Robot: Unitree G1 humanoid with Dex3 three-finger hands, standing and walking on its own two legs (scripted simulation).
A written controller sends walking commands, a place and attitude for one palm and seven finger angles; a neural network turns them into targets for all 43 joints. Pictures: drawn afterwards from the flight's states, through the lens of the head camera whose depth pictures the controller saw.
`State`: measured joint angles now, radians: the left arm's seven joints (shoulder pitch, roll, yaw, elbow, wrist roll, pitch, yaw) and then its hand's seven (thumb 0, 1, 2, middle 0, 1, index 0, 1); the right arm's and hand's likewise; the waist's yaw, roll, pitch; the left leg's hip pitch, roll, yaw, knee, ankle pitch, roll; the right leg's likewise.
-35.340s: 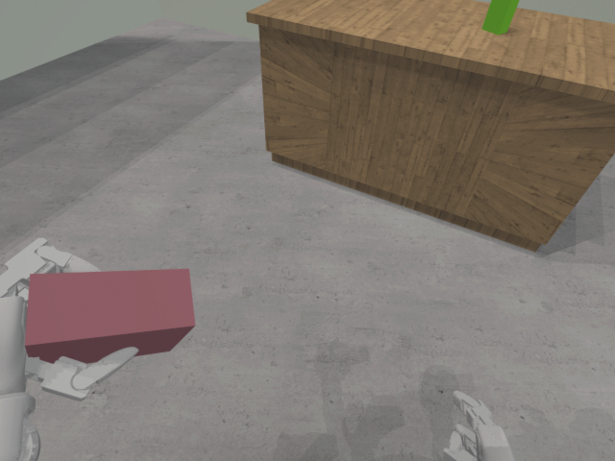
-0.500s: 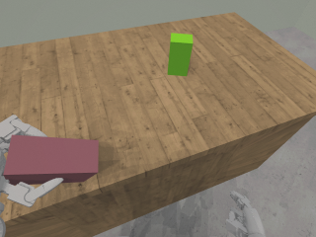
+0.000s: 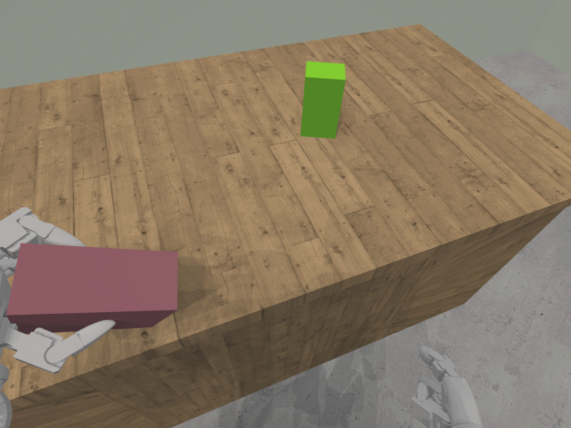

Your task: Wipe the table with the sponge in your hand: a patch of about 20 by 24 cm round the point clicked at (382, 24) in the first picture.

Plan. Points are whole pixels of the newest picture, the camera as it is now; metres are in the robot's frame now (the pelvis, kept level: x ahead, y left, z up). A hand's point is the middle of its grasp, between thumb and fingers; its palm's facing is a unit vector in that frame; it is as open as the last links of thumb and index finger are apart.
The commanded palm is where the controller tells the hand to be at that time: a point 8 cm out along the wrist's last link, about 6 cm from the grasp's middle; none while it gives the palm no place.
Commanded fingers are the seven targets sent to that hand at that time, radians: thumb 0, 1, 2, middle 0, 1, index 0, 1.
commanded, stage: shuffle to correct the standing spot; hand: left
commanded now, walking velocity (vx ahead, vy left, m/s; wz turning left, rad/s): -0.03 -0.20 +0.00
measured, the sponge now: (122, 292) +0.23 +0.19 +0.13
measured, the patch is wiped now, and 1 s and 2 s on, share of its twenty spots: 0.00 0.00 0.00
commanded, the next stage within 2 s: come to a stop and stand still in 0.26 s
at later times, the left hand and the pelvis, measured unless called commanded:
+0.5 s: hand (14, 252) +0.24 +0.28 +0.18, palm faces +0.39 -0.77 -0.51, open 10.1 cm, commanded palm +0.16 +0.27 +0.18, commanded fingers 0.00 0.10 1.30 -1.20 -1.60 -1.20 -1.60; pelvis +0.00 +0.00 +0.00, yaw -1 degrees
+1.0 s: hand out of the picture +0.21 +0.32 +0.17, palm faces +0.41 -0.84 -0.35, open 10.1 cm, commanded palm +0.15 +0.34 +0.18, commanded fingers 0.00 0.10 1.30 -1.20 -1.60 -1.20 -1.60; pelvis -0.02 +0.06 +0.00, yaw +0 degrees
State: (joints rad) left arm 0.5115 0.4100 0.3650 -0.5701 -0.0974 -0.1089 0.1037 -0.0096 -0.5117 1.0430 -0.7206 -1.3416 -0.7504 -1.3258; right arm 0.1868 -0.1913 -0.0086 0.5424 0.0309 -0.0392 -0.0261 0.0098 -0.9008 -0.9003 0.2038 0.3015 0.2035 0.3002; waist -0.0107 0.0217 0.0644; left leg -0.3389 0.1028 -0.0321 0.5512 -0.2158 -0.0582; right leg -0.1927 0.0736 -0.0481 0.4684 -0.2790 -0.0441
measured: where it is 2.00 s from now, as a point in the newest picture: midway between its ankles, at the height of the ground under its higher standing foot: outside the picture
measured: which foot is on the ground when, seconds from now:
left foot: down 0.00-1.00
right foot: down 0.00-1.00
